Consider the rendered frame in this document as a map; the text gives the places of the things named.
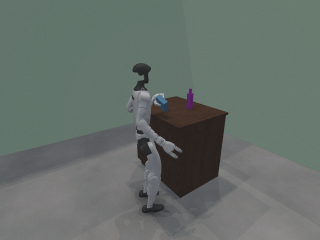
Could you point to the right robot hand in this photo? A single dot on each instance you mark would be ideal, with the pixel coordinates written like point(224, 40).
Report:
point(168, 147)

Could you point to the robot right thigh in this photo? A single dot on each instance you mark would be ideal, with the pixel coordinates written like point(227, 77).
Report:
point(148, 148)

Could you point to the robot left upper arm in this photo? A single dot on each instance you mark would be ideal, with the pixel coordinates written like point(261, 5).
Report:
point(129, 105)

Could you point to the left robot hand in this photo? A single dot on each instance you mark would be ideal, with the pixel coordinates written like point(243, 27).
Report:
point(154, 99)

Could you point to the sponge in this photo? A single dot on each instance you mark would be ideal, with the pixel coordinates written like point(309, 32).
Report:
point(164, 103)

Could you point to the robot torso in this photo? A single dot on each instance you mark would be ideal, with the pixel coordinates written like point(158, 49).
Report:
point(139, 135)

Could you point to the table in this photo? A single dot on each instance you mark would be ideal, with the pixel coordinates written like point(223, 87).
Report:
point(198, 132)

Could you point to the robot right upper arm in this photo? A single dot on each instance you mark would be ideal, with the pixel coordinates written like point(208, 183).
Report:
point(143, 101)

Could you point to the right robot forearm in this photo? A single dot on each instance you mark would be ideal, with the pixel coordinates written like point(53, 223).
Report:
point(146, 129)

